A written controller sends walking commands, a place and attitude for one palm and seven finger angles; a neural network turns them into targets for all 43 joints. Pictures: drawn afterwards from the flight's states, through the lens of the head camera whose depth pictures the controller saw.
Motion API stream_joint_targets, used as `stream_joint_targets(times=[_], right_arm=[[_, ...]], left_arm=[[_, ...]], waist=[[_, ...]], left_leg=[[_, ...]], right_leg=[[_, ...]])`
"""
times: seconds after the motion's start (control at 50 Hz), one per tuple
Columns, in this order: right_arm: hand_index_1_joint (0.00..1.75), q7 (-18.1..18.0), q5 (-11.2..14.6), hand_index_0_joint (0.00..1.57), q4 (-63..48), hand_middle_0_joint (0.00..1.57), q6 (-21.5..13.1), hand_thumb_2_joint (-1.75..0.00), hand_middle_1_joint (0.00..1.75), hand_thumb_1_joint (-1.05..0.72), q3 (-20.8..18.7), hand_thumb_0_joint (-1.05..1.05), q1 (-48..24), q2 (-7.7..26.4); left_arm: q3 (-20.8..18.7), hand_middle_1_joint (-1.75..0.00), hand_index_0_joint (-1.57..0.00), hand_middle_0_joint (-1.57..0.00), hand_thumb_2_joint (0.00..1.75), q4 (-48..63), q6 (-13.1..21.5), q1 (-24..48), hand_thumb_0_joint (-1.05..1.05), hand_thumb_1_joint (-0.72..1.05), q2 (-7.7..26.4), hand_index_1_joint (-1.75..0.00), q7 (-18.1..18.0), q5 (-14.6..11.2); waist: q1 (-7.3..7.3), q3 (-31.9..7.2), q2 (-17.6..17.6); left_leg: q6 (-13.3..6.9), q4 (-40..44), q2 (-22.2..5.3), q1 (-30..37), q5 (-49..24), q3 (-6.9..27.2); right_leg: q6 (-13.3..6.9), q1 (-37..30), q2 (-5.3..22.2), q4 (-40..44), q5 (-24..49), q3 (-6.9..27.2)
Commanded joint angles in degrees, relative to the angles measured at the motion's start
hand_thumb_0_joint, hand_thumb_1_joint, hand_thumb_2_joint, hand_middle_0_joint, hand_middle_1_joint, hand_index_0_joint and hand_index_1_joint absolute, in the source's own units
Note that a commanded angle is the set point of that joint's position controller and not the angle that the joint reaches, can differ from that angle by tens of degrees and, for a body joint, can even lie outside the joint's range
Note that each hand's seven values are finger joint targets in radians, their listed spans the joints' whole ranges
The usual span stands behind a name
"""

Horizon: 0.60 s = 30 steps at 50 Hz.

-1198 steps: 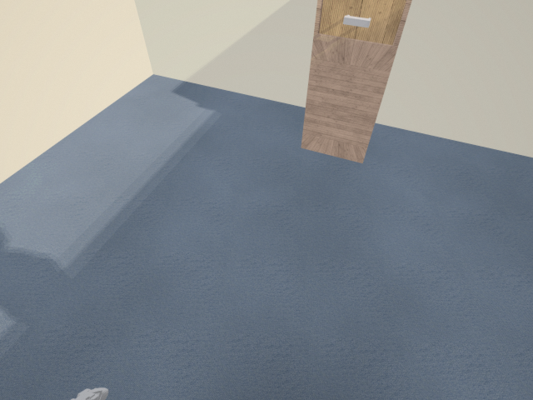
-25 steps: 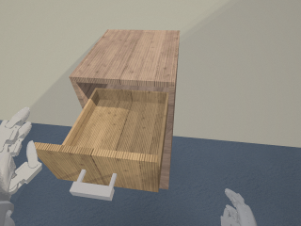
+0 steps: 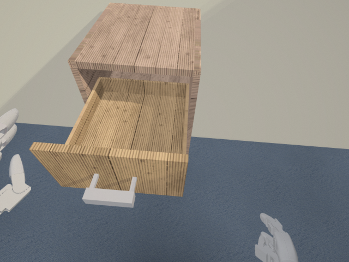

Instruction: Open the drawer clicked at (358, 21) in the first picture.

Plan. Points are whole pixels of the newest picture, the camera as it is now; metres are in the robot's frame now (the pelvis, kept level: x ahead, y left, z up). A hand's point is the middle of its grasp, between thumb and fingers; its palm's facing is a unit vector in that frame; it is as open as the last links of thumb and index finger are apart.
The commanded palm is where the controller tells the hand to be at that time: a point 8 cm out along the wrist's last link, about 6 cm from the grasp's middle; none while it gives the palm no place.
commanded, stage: step back with the hand held close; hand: left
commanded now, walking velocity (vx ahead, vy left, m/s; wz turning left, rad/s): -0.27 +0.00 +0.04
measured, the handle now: (112, 188) +0.27 +0.16 +0.01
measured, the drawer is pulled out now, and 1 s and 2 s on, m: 0.29 0.29 0.29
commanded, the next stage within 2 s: stop stepping back and stand still in 0.62 s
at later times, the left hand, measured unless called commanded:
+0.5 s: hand out of the picture +0.12 +0.25 +0.19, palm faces +0.37 -0.82 -0.43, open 7.4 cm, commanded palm +0.06 +0.29 +0.19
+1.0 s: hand out of the picture -0.01 +0.22 +0.17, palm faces +0.40 -0.82 -0.41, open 7.4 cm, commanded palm -0.08 +0.26 +0.19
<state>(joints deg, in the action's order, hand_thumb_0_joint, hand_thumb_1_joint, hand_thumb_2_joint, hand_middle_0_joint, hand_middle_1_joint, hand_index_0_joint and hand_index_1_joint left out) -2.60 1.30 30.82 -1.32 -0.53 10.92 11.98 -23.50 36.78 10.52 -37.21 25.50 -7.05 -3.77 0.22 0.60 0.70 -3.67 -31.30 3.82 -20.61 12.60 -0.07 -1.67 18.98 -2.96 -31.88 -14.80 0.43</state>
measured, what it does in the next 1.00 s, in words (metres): walks backwards: right foot, then left foot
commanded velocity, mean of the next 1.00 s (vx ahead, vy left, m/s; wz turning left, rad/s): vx -0.19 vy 0.03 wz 0.02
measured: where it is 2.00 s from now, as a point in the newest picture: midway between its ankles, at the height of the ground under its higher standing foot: outside the picture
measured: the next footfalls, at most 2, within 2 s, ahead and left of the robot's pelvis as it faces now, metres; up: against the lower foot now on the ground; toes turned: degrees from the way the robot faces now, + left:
right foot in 0.66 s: -0.18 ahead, -0.12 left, +0.00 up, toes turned +0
left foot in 0.96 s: -0.19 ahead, +0.10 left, +0.00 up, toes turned +6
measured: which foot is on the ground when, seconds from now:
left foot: down 0.00-0.70, up 0.72-0.94, down 0.96-1.00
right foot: down 0.00-0.32, up 0.34-0.64, down 0.66-1.00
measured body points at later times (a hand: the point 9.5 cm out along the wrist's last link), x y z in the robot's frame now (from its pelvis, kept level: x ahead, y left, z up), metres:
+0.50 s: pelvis -0.07 +0.01 +0.00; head -0.05 +0.03 +0.45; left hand +0.10 +0.29 +0.21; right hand +0.10 -0.22 -0.07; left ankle +0.02 +0.09 -0.73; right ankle -0.10 -0.12 -0.69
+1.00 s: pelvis -0.20 -0.03 +0.00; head -0.20 -0.01 +0.45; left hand -0.04 +0.26 +0.19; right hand -0.05 -0.29 -0.07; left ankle -0.23 +0.10 -0.73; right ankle -0.19 -0.14 -0.73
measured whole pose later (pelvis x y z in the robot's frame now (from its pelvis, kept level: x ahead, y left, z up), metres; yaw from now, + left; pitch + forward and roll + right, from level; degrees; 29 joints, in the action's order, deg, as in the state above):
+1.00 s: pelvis -0.20 -0.03 +0.00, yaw +2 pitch +0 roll +1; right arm -3.1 1.2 35.1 -4.5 -2.6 13.4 14.5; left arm -21.4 34.5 10.6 -34.9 21.5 -9.5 -2.9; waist 1.9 0.3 2.9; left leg 0.6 -28.8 -0.5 -12.1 16.7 -1.8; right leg -0.1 16.9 3.2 -33.7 -15.9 -4.1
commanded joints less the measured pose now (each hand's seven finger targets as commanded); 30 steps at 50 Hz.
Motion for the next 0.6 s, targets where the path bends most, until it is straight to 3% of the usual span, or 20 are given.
stream_joint_targets(times=[0.0,0.04,0.08,0.12,0.14,0.16,0.18,0.2,0.22,0.24,0.26,0.28,0.3,0.32,0.34,0.38,0.42,0.46,0.54,0.58], right_arm=[[0.3,-0.66,-0.49,0.2,-9.01,0.2,-3.93,-0.9,0.3,-0.9,-2.3,0.0,-4.87,7.7],[0.3,-0.75,-0.61,0.2,-9.05,0.2,-4.22,-0.9,0.3,-0.9,-2.09,0.0,-4.38,8.06],[0.3,-0.49,-0.3,0.2,-9.33,0.2,-4.52,-0.9,0.3,-0.9,-1.98,0.0,-3.92,8.06],[0.3,-0.36,-0.48,0.2,-8.72,0.2,-4.5,-0.9,0.3,-0.9,-2.52,0.0,-3.07,8.01],[0.3,-0.11,-0.46,0.2,-8.2,0.2,-4.54,-0.9,0.3,-0.9,-2.53,0.0,-2.43,7.34],[0.3,0.14,-0.49,0.2,-7.6,0.2,-4.55,-0.9,0.3,-0.9,-2.57,0.0,-2.15,7.06],[0.3,0.36,-0.58,0.2,-7.12,0.2,-4.38,-0.9,0.3,-0.9,-2.54,0.0,-2.06,6.77],[0.3,0.45,-0.63,0.2,-7.01,0.2,-4.2,-0.9,0.3,-0.9,-2.32,0.0,-2.42,6.31],[0.3,0.22,-0.7,0.2,-7.12,0.2,-4.22,-0.9,0.3,-0.9,-2.41,0.0,-3.07,6.69],[0.3,-0.03,-0.84,0.2,-6.89,0.2,-4.11,-0.9,0.3,-0.9,-2.09,0.0,-3.29,6.53],[0.3,-0.38,-0.98,0.2,-7.11,0.2,-4.2,-0.9,0.3,-0.9,-2.21,0.0,-4.25,7.28],[0.3,-0.51,-0.58,0.2,-7.87,0.2,-4.78,-0.9,0.3,-0.9,-2.16,0.0,-5.13,7.32],[0.3,-0.47,-0.88,0.2,-8.15,0.2,-5.3,-0.9,0.3,-0.9,-2.17,0.0,-5.0,6.98],[0.3,-0.6,-1.78,0.2,-7.84,0.2,-5.84,-0.9,0.3,-0.9,-2.34,0.0,-4.86,7.04],[0.3,-0.51,-2.48,0.2,-6.91,0.2,-6.4,-0.9,0.3,-0.9,-2.43,0.0,-3.21,6.15],[0.3,0.11,-2.59,0.2,-4.97,0.2,-7.57,-0.9,0.3,-0.9,-3.04,0.0,-2.16,6.57],[0.3,0.64,-2.32,0.2,-4.09,0.2,-8.13,-0.9,0.3,-0.9,-3.32,0.0,-2.27,6.97],[0.3,1.18,-2.21,0.2,-3.5,0.2,-8.61,-0.9,0.3,-0.9,-2.74,0.0,-3.04,7.14],[0.3,1.44,-2.38,0.2,-3.79,0.2,-8.89,-0.9,0.3,-0.9,-1.8,0.0,-4.88,7.18],[0.3,1.54,-2.06,0.2,-4.27,0.2,-8.71,-0.9,0.3,-0.9,-1.61,0.0,-6.28,7.21]], left_arm=[[-6.7,-0.3,-0.2,-0.2,0.9,10.42,3.71,1.43,0.0,0.9,6.64,-0.3,-1.26,0.6],[-6.52,-0.3,-0.2,-0.2,0.9,10.96,3.99,2.42,0.0,0.9,6.3,-0.3,-1.33,1.0],[-6.13,-0.3,-0.2,-0.2,0.9,11.12,4.29,3.24,0.0,0.9,5.98,-0.3,-1.36,1.17],[-6.92,-0.3,-0.2,-0.2,0.9,11.86,4.44,3.85,0.0,0.9,7.75,-0.3,-1.94,1.0],[-5.1,-0.3,-0.2,-0.2,0.9,12.32,4.74,3.79,0.0,0.9,6.24,-0.3,-2.1,0.64],[-4.89,-0.3,-0.2,-0.2,0.9,12.38,4.86,4.16,0.0,0.9,6.4,-0.3,-2.46,0.6],[-5.03,-0.3,-0.2,-0.2,0.9,11.89,4.9,3.33,0.0,0.9,6.44,-0.3,-2.72,0.46],[-5.64,-0.3,-0.2,-0.2,0.9,11.72,4.94,2.52,0.0,0.9,6.86,-0.3,-2.89,0.39],[-6.57,-0.3,-0.2,-0.2,0.9,12.76,4.93,2.77,0.0,0.9,7.95,-0.3,-3.07,0.4],[-6.56,-0.3,-0.2,-0.2,0.9,13.07,5.23,2.55,0.0,0.9,7.71,-0.3,-3.03,0.48],[-7.03,-0.3,-0.2,-0.2,0.9,13.85,5.7,2.74,0.0,0.9,8.12,-0.3,-3.0,0.65],[-7.78,-0.3,-0.2,-0.2,0.9,14.53,6.38,2.19,0.0,0.9,8.84,-0.3,-2.81,0.74],[-8.67,-0.3,-0.2,-0.2,0.9,13.25,6.68,1.16,0.0,0.9,8.48,-0.3,-2.58,1.09],[-8.83,-0.3,-0.2,-0.2,0.9,14.03,6.67,2.58,0.0,0.9,8.61,-0.3,-2.6,1.42],[-8.07,-0.3,-0.2,-0.2,0.9,15.25,6.73,3.56,0.0,0.9,7.59,-0.3,-2.58,0.93],[-6.37,-0.3,-0.2,-0.2,0.9,14.29,6.64,3.0,0.0,0.9,5.92,-0.3,-2.23,0.3],[-5.18,-0.3,-0.2,-0.2,0.9,13.82,6.38,2.54,0.0,0.9,4.98,-0.3,-1.96,0.3],[-3.97,-0.3,-0.2,-0.2,0.9,13.72,6.42,3.71,0.0,0.9,4.37,-0.3,-1.35,0.19],[-6.04,-0.3,-0.2,-0.2,0.9,14.5,6.5,2.58,0.0,0.9,6.35,-0.3,-0.67,-0.78],[-8.6,-0.3,-0.2,-0.2,0.9,14.72,7.0,1.21,0.0,0.9,7.98,-0.3,-0.13,-1.69]], waist=[[-0.34,-5.09,-6.75],[-0.09,-4.71,-5.3],[0.23,-4.28,-2.97],[0.69,-4.14,2.09],[1.31,-4.54,4.67],[1.67,-4.93,5.95],[1.76,-5.85,5.73],[1.74,-6.46,5.59],[1.66,-6.19,3.02],[1.4,-5.32,-0.23],[0.7,-4.9,-4.8],[0.21,-5.94,-10.39],[0.19,-6.51,-13.68],[0.19,-6.41,-16.6],[0.51,-6.54,-13.08],[0.08,-8.09,-7.82],[-0.13,-9.42,-8.72],[-0.06,-9.34,-10.8],[-0.29,-10.29,-13.81],[-1.01,-11.22,-14.32]], left_leg=[[-2.8,12.93,-15.5,-12.88,6.75,13.4],[-2.91,12.3,-14.43,-16.85,14.12,13.29],[-2.15,8.61,-11.46,-17.75,19.84,11.44],[0.09,-0.91,-7.05,-9.86,17.47,8.37],[1.23,-6.66,-5.2,-4.88,14.15,6.72],[2.17,-11.63,-3.84,-0.82,10.81,4.86],[2.49,-13.44,-3.66,1.59,9.22,4.23],[2.47,-11.63,-4.22,2.77,8.48,4.1],[2.4,-6.41,-5.12,3.48,6.49,4.52],[1.62,0.61,-7.13,2.34,2.9,6.17],[0.44,5.84,-10.48,-0.21,-2.03,9.91],[-1.17,10.6,-15.7,-4.77,0.34,13.61],[-2.73,15.39,-19.77,-9.89,4.12,17.07],[-4.39,17.96,-22.31,-11.0,2.59,19.86],[-5.1,15.95,-22.87,-7.03,-5.98,19.27],[-5.1,10.71,-22.02,2.42,-20.66,14.71],[-4.25,9.4,-20.93,8.18,-25.96,11.26],[-3.6,10.61,-20.01,8.29,-22.71,10.9],[-3.12,13.19,-18.8,5.78,-8.83,11.73],[-1.82,13.36,-17.47,3.25,-2.39,10.06]], right_leg=[[1.4,-12.96,3.44,-4.45,-1.51,3.16],[1.17,-14.92,3.65,-3.82,0.72,4.21],[0.13,-12.64,5.95,-0.39,-0.87,7.91],[-2.87,-2.38,11.55,10.13,-7.56,15.88],[-5.04,2.31,15.39,13.83,-8.45,18.56],[-6.54,5.21,18.41,15.44,-6.56,19.66],[-7.15,5.96,19.69,15.11,-3.51,18.21],[-6.75,5.48,19.39,13.67,-0.61,15.85],[-5.87,5.23,17.6,11.41,2.58,13.92],[-3.78,3.58,14.04,7.82,3.73,9.78],[-1.04,1.5,8.81,3.38,3.99,6.04],[0.55,-2.29,5.46,-3.63,0.54,2.88],[1.37,-6.29,2.56,-11.06,-6.21,0.94],[1.73,-5.13,1.3,-18.61,-11.2,1.31],[1.63,-0.83,1.32,-22.82,-14.01,2.18],[2.29,4.48,1.84,-22.8,-14.85,2.09],[2.82,5.39,1.94,-19.65,-13.87,0.23],[3.16,4.05,1.39,-16.18,-14.01,-0.91],[2.8,-0.62,0.22,-6.77,-13.4,-1.99],[2.0,-5.79,-0.07,1.86,-9.0,-3.02]])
